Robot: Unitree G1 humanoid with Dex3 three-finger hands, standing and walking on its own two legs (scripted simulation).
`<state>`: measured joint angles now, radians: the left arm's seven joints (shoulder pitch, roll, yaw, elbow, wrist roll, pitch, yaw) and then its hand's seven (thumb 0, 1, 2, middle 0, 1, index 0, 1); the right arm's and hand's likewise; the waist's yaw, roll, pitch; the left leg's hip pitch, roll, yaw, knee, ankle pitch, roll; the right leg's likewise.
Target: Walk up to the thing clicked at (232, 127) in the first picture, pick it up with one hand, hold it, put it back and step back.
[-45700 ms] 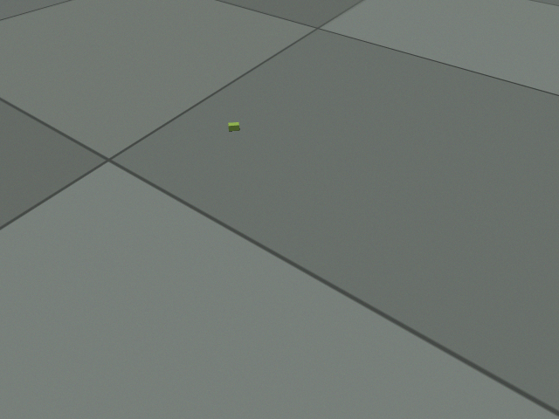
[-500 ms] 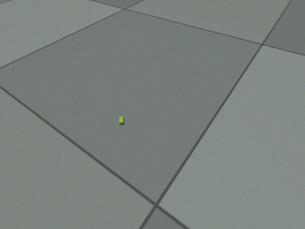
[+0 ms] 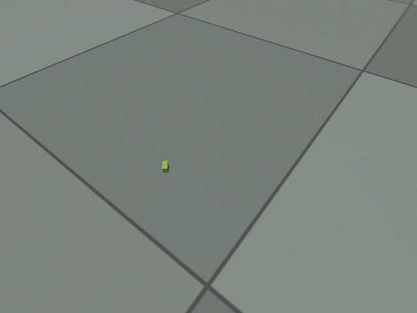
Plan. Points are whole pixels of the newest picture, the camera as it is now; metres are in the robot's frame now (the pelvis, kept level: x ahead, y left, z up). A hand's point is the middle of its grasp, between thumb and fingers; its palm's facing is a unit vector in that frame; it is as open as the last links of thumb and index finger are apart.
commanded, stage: step back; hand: left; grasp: from above
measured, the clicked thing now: (165, 166) +1.08 +0.26 -0.74
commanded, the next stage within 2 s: stand in 0.24 s
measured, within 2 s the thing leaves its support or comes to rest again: neither
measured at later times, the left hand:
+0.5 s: hand out of the picture +0.12 +0.29 -0.15, palm faces +0.01 -0.94 -0.33, open 7.3 cm
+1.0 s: hand out of the picture +0.07 +0.27 -0.14, palm faces -0.01 -0.94 -0.35, open 7.3 cm
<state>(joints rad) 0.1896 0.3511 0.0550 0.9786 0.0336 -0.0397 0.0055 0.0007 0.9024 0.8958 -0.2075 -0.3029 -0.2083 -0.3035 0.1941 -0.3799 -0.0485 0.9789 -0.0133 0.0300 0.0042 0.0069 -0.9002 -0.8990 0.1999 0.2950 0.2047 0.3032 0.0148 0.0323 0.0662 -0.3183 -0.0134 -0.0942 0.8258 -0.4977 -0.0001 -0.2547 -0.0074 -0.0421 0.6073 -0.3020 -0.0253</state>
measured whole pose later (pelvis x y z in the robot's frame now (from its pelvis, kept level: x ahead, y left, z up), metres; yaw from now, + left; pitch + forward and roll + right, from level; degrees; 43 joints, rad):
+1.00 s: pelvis +0.01 +0.01 +0.02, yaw +1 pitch -3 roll +0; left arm 0.10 0.36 0.00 1.15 0.01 -0.01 -0.01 0.00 0.90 0.90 -0.21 -0.30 -0.21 -0.30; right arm 0.09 -0.35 -0.01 1.15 -0.01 0.00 0.02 0.01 -0.90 -0.90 0.20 0.30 0.21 0.30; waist 0.00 0.01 0.07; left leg -0.13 0.04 -0.03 0.33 -0.16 -0.04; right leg -0.12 -0.02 -0.02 0.34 -0.17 0.02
